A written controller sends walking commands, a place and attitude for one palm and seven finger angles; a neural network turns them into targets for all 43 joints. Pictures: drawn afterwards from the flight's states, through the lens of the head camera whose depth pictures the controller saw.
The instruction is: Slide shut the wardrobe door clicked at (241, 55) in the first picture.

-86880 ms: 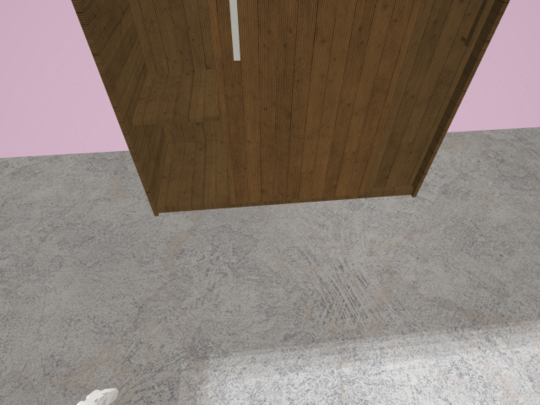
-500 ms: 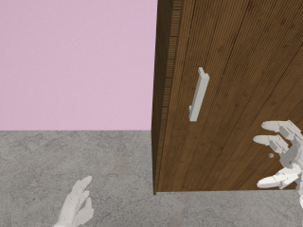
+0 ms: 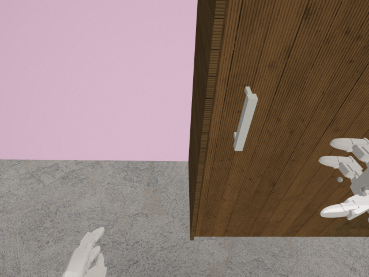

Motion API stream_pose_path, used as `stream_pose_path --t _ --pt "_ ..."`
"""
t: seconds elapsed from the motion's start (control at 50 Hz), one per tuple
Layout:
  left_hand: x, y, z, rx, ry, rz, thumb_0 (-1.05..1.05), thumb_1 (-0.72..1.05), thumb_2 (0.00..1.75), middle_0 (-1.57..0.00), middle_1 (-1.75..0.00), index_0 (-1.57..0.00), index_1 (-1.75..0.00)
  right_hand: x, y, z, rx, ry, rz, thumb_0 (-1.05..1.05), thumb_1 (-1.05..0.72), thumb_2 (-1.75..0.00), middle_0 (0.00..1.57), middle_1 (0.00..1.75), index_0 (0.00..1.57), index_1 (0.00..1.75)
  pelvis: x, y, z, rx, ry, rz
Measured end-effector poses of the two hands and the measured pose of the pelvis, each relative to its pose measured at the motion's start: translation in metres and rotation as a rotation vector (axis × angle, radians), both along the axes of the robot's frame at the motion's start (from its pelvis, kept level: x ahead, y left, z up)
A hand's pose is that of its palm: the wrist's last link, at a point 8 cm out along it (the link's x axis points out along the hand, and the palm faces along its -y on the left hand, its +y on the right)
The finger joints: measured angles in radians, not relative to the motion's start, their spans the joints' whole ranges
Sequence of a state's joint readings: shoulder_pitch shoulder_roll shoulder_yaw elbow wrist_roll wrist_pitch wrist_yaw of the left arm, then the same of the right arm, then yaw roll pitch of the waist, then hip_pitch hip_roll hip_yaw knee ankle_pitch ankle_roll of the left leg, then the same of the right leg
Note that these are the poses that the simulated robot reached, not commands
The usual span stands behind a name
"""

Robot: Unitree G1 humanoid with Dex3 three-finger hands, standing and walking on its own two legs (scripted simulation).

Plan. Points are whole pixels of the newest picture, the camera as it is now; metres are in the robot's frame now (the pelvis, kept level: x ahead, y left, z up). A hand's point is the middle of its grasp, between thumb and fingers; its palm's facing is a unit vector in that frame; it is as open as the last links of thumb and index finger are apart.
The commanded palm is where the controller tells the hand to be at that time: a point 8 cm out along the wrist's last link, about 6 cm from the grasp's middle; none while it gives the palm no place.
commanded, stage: raise the hand with hooked fingers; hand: right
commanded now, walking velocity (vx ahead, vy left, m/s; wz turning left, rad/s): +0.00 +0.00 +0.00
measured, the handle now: (242, 120) +0.48 -0.13 +0.11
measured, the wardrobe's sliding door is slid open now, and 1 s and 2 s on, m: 0.00 0.00 0.00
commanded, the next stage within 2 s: move the hooked fingers beside the handle in 0.10 s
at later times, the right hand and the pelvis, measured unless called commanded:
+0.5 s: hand (320, 171) +0.30 -0.25 +0.13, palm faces +0.03 +1.00 -0.05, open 14.0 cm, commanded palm +0.27 -0.30 +0.13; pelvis +0.00 +0.01 +0.00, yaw +0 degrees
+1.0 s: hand (303, 157) +0.34 -0.23 +0.13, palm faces +0.02 +1.00 -0.03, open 14.0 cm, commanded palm +0.31 -0.28 +0.13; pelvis +0.00 +0.01 +0.00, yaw +0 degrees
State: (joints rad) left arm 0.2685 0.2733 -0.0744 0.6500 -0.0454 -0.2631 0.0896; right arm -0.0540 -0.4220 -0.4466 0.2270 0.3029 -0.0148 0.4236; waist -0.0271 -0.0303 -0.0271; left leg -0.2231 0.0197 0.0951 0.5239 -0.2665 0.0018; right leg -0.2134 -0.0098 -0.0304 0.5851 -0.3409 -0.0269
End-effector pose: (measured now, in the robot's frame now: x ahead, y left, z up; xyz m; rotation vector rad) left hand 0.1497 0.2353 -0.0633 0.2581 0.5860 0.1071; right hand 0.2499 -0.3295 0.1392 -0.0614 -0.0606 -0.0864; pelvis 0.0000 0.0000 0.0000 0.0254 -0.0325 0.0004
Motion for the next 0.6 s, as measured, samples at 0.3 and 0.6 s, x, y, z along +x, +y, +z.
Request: stream_pose_path --t 0.3,0.6 --pt "0.010 0.004 -0.001 -0.013 -0.019 -0.009 0.02 0.90 0.89 -0.21 -0.30 -0.20 -0.30 0.000 0.008 -0.004 0.016 0.028 0.012 -0.01 0.50 -0.30 0.30 1.20 0.30 1.20 -0.001 0.009 0.000 -0.005 0.006 -0.003" --pt "-0.005 0.021 -0.007 -0.004 0.019 0.047 0.02 0.90 0.89 -0.21 -0.30 -0.20 -0.30 0.036 0.027 -0.004 0.024 0.034 0.059 -0.01 0.50 -0.30 0.30 1.20 0.30 1.20 -0.001 0.013 -0.001 -0.012 0.030 0.006"
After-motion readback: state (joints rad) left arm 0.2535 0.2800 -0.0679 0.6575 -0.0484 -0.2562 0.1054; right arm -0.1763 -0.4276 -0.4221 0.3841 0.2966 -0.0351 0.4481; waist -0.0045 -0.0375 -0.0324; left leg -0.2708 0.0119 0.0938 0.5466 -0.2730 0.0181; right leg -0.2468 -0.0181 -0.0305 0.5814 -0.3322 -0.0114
